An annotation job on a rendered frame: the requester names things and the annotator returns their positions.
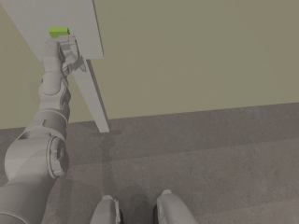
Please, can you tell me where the robot thigh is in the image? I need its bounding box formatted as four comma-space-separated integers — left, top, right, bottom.
90, 199, 121, 224
156, 193, 198, 224

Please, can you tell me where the button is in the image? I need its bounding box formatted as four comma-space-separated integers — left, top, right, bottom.
49, 27, 70, 38

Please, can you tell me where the left robot upper arm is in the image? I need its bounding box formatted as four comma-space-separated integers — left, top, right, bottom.
0, 135, 70, 224

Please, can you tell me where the right robot thigh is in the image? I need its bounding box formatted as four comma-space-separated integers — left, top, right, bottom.
156, 193, 198, 224

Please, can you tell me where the left robot thigh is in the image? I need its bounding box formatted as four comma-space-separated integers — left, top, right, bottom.
90, 199, 121, 224

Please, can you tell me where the left robot forearm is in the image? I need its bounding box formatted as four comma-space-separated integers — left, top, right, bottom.
4, 72, 71, 179

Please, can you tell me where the robot left hand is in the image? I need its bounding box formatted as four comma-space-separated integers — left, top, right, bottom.
42, 34, 87, 78

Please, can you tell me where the panel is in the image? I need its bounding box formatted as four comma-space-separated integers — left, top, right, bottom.
0, 0, 110, 133

